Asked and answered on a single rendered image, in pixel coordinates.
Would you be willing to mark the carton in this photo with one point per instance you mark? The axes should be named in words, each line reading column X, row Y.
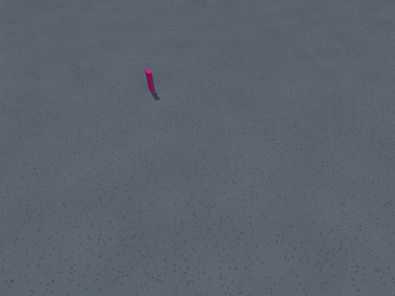
column 150, row 80

